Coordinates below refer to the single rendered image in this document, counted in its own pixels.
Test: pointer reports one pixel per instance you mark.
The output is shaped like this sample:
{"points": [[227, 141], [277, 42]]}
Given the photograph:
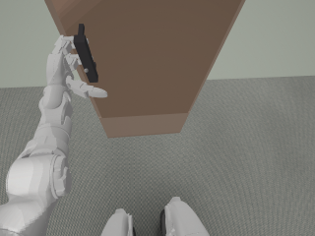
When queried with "left robot thigh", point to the left robot thigh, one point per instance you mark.
{"points": [[119, 224]]}

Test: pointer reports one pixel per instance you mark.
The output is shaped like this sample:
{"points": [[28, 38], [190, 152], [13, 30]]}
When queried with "robot left shin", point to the robot left shin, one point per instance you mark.
{"points": [[120, 210]]}

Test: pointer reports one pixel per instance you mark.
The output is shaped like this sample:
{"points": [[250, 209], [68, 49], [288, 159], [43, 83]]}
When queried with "robot left forearm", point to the robot left forearm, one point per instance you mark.
{"points": [[53, 132]]}

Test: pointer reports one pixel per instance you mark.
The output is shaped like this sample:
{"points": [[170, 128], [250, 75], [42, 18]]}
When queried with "left robot upper arm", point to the left robot upper arm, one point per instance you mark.
{"points": [[35, 185]]}

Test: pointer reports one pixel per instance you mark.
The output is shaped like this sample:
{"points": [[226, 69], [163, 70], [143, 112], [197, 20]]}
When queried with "left robot hand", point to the left robot hand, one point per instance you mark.
{"points": [[58, 67]]}

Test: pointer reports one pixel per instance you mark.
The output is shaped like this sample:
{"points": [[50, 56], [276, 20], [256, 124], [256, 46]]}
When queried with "handle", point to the handle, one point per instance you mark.
{"points": [[83, 50]]}

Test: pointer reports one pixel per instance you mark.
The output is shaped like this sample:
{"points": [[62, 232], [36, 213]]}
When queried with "cupboard door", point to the cupboard door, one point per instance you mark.
{"points": [[151, 56]]}

